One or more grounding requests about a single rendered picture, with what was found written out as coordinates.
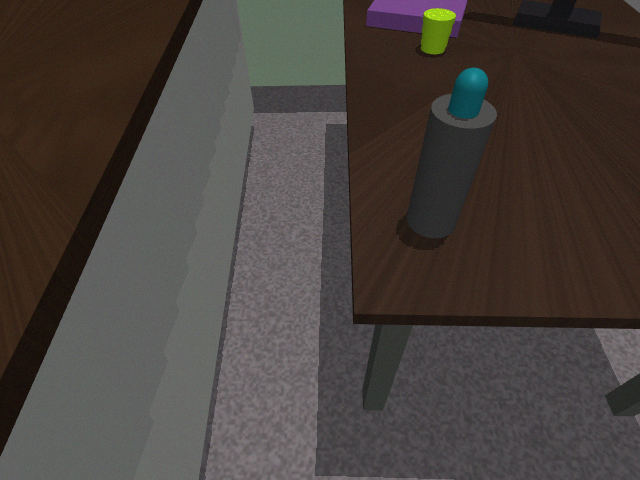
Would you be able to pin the table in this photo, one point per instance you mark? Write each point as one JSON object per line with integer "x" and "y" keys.
{"x": 549, "y": 234}

